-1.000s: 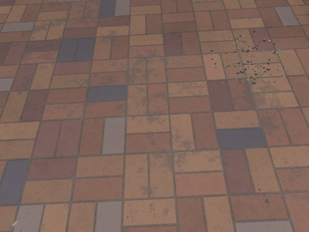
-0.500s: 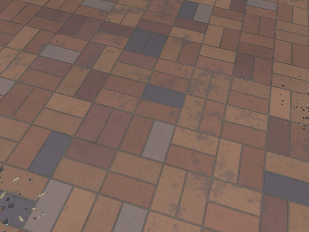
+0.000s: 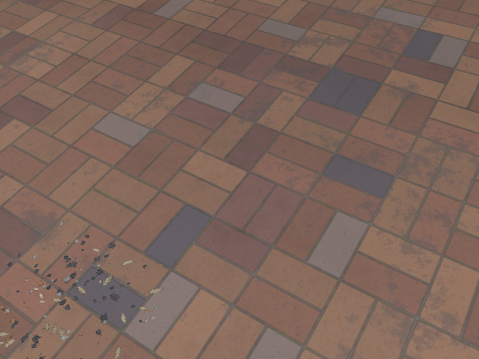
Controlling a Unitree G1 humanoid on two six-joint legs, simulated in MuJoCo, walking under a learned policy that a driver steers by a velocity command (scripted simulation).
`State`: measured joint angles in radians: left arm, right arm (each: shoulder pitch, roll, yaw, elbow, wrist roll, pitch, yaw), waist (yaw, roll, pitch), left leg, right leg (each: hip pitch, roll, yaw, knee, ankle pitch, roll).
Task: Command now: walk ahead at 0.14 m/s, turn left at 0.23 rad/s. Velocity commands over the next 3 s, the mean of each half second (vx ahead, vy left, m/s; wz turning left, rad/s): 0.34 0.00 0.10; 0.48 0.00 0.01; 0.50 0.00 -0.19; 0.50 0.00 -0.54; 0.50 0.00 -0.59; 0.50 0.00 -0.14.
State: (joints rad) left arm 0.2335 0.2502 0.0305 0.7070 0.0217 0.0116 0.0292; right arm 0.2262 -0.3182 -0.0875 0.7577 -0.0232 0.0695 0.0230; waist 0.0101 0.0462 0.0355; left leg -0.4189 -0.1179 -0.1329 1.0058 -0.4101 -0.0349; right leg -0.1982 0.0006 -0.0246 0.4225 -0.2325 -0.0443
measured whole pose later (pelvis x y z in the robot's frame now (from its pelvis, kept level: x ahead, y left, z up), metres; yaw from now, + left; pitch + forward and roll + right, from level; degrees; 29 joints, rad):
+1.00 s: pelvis +0.40 -0.02 +0.00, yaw +2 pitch +0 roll -1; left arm 0.44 0.20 0.03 0.98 0.01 -0.09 -0.01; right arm 0.09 -0.24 -0.02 0.87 -0.03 -0.03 0.04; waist 0.04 0.04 0.05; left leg -0.63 0.10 0.03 0.71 -0.01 0.02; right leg 0.03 0.09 -0.08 0.18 -0.23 -0.08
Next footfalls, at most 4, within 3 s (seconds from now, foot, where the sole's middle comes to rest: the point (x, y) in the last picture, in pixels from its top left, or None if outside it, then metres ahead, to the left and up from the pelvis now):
0.18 left None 0.03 0.11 -0.78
0.60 right None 0.36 -0.09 -0.78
1.16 left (238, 299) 0.66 0.10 -0.78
1.70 right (296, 223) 0.93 -0.09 -0.78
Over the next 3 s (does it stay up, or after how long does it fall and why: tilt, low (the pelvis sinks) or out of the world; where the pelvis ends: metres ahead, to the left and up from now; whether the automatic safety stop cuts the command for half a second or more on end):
stays up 1.36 -0.35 0.00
